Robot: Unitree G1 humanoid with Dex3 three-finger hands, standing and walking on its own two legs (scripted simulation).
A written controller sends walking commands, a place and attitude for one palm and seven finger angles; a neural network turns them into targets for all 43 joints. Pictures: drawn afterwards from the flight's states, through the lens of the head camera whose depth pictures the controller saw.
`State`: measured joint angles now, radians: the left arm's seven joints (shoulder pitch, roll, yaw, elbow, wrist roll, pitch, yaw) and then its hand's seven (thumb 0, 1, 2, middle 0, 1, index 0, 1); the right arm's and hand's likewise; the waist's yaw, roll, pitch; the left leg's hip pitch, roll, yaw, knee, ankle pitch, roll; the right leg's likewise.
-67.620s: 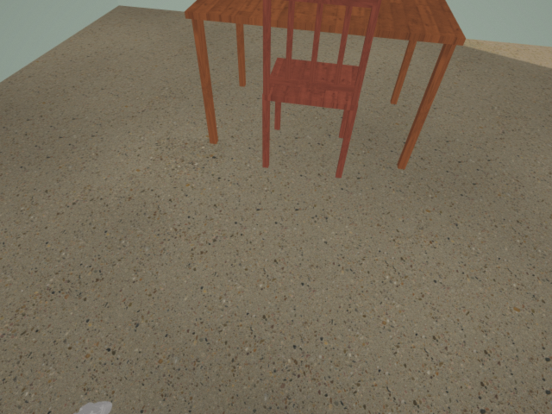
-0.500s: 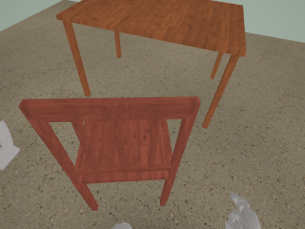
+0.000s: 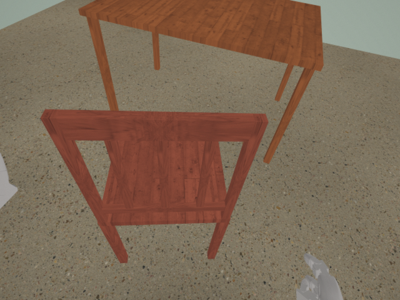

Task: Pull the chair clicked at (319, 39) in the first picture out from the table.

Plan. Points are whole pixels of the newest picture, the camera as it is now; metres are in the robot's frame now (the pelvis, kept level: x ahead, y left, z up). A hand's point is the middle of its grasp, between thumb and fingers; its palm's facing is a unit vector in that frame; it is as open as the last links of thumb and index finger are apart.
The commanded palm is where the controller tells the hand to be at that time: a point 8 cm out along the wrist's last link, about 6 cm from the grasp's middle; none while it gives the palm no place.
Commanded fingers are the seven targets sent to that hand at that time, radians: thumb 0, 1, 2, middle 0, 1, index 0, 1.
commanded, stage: step back with the hand held close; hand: left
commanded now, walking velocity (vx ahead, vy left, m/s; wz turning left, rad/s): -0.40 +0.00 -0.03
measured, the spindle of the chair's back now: (163, 177) +0.42 +0.12 -0.07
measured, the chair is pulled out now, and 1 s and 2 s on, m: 0.64 0.64 0.64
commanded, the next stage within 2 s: stop stepping back and stand still in 0.16 s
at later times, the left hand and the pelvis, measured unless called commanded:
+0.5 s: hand out of the picture +0.09 +0.22 +0.19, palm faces +0.37 -0.75 -0.54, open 7.4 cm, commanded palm +0.04 +0.25 +0.20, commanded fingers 0.00 0.90 0.90 -0.20 -0.30 -0.20 -0.30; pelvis -0.11 -0.04 +0.02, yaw -3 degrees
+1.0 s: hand out of the picture +0.00 +0.26 +0.17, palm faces +0.52 -0.77 -0.37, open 7.4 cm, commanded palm -0.06 +0.28 +0.20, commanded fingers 0.00 0.90 0.90 -0.20 -0.30 -0.20 -0.30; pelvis -0.20 -0.02 +0.00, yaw +0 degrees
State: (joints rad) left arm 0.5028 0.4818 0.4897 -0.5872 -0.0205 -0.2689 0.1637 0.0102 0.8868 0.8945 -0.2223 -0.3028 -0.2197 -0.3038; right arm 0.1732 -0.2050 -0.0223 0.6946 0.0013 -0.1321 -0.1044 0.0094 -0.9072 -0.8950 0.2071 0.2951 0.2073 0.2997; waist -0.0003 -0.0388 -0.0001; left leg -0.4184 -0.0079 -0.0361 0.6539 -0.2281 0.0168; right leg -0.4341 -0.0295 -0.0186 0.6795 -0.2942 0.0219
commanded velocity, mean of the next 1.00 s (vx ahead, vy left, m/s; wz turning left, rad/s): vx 0.07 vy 0.04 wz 0.00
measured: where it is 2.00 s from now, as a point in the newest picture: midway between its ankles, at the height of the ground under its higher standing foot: outside the picture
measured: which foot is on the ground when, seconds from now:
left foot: down 0.00-0.34, up 0.36-0.54, down 0.56-1.00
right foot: up 0.00-0.28, down 0.30-0.94, up 0.96-1.00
